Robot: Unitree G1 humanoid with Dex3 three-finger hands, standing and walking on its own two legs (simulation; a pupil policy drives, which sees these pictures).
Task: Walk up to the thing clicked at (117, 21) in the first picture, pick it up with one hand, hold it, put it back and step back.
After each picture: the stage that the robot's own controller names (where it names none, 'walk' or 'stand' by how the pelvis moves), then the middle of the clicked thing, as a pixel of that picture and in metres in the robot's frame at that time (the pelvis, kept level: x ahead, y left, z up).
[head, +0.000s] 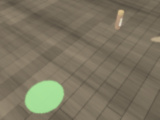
stand; (119, 20) +1.80 -0.48 -0.66
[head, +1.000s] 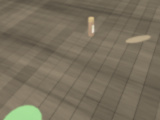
walk; (91, 27) +1.72 -0.01 -0.63
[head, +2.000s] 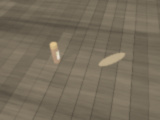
walk; (55, 53) +1.16 +0.37 -0.65
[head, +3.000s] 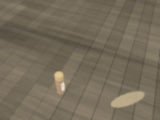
walk; (60, 83) +0.76 +0.23 -0.64
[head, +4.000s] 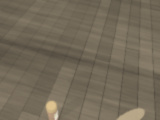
walk; (52, 112) +0.48 +0.17 -0.64
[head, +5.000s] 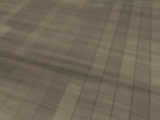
stand; out of the picture +0.38 +0.19 -0.65
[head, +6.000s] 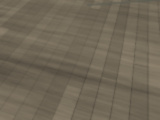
stand; out of the picture +0.37 +0.19 -0.65
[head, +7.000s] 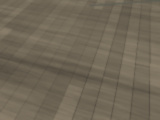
stand; out of the picture +0.39 +0.18 -0.66
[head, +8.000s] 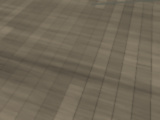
stand; out of the picture +0.39 +0.18 -0.66
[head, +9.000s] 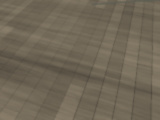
go down; out of the picture +0.38 +0.18 -0.66
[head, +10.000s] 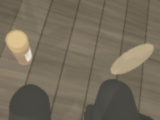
go down; (21, 50) +0.48 +0.20 -0.27
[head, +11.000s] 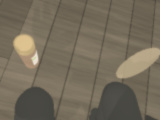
approach; (28, 54) +0.48 +0.19 -0.27
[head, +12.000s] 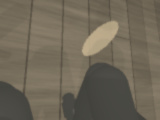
close in; out of the picture +0.47 +0.24 -0.17
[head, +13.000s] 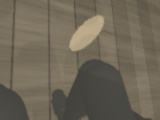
close; out of the picture +0.47 +0.26 -0.17
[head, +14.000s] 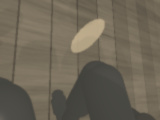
lift; out of the picture +0.43 +0.24 -0.17
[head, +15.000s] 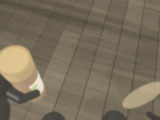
lift; (27, 80) +0.33 +0.17 +0.03
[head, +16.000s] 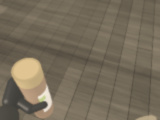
hold; (37, 92) +0.30 +0.16 +0.03
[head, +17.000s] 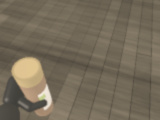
hold; (37, 91) +0.31 +0.16 +0.04
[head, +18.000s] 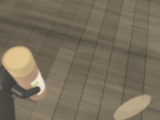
crouch; (29, 78) +0.36 +0.17 -0.01
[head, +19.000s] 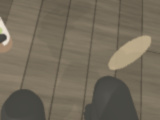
lower; out of the picture +0.50 +0.21 -0.03
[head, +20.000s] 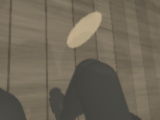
lower; out of the picture +0.47 +0.26 -0.17
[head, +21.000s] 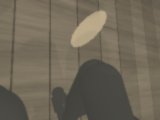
lower; out of the picture +0.46 +0.26 -0.17
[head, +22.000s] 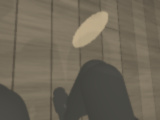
lower; out of the picture +0.45 +0.26 -0.17
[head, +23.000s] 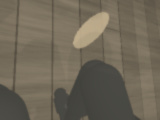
lower; out of the picture +0.45 +0.26 -0.17
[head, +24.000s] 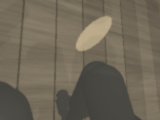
draw back; out of the picture +0.44 +0.23 -0.16
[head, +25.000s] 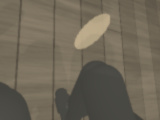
rise; out of the picture +0.44 +0.24 -0.18
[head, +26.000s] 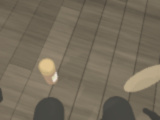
walk; (49, 73) +0.45 +0.16 -0.37
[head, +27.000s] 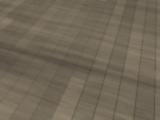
stand; out of the picture +0.38 +0.14 -0.60
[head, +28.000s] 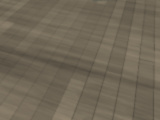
stand; out of the picture +0.39 +0.15 -0.60
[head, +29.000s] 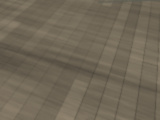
stand; out of the picture +0.39 +0.14 -0.64
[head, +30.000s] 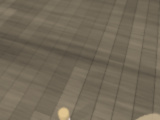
walk; (64, 118) +0.42 +0.13 -0.64
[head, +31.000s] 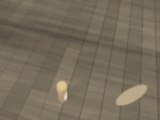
walk; (62, 92) +0.56 +0.13 -0.64
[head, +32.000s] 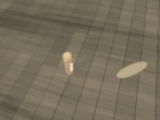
walk; (68, 64) +0.87 +0.18 -0.63
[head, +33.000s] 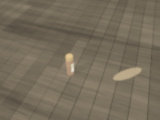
stand; (69, 65) +1.04 +0.16 -0.65
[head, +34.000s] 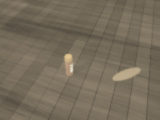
stand; (68, 65) +1.02 +0.15 -0.66
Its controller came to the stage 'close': yes
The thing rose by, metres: 0.70
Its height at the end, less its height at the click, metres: +0.00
